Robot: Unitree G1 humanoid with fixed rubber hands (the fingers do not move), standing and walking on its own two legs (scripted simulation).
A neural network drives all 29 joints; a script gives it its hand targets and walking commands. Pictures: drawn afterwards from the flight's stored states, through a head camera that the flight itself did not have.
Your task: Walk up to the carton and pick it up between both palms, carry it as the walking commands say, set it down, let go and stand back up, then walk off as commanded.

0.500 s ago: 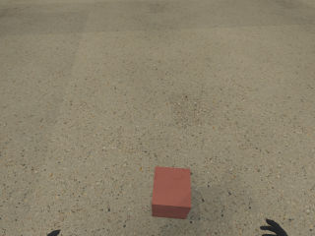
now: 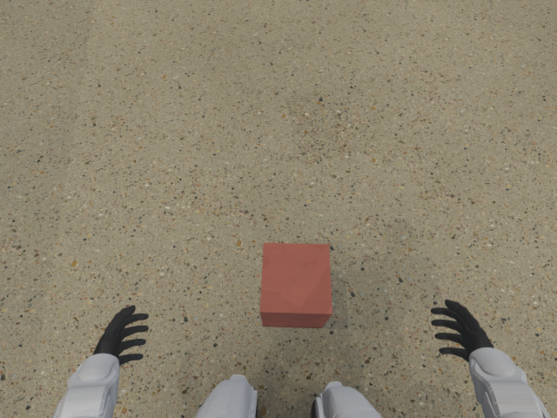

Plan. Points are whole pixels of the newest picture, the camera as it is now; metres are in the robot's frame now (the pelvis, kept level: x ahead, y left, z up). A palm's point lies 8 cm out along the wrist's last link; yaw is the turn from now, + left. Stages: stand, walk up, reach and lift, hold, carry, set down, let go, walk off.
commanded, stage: reach and lift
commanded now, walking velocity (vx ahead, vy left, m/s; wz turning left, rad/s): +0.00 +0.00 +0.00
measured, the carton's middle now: (294, 287) +0.44 -0.02 -0.62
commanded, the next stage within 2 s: none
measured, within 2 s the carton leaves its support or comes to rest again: neither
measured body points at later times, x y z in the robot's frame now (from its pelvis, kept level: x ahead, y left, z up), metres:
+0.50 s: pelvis -0.06 -0.01 -0.05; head +0.15 +0.00 +0.35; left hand +0.31 +0.23 -0.15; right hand +0.32 -0.25 -0.15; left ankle +0.01 +0.12 -0.71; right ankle -0.01 -0.13 -0.71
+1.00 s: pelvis -0.06 +0.00 -0.08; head +0.23 +0.01 +0.26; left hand +0.44 +0.18 -0.20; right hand +0.44 -0.22 -0.18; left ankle +0.01 +0.12 -0.71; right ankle -0.01 -0.13 -0.71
